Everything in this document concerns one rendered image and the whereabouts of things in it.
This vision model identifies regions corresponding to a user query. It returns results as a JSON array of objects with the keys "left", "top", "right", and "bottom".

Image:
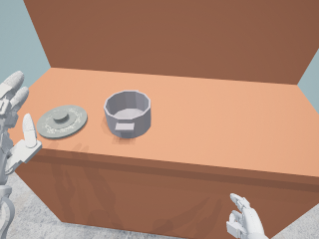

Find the knob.
[{"left": 52, "top": 110, "right": 69, "bottom": 122}]

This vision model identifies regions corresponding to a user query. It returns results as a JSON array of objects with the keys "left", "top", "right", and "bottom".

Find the left robot forearm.
[{"left": 0, "top": 184, "right": 15, "bottom": 239}]

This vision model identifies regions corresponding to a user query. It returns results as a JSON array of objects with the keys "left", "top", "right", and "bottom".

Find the robot left hand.
[{"left": 0, "top": 71, "right": 43, "bottom": 185}]

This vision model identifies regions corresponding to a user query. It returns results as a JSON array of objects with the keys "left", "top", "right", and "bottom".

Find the pot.
[{"left": 104, "top": 90, "right": 152, "bottom": 138}]

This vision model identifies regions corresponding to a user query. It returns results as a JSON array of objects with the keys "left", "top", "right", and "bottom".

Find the lid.
[{"left": 36, "top": 105, "right": 88, "bottom": 139}]

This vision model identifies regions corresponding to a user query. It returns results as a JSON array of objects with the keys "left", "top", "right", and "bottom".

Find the table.
[{"left": 7, "top": 0, "right": 319, "bottom": 239}]

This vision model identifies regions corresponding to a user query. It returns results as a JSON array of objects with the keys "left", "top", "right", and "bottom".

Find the robot right hand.
[{"left": 226, "top": 193, "right": 265, "bottom": 239}]

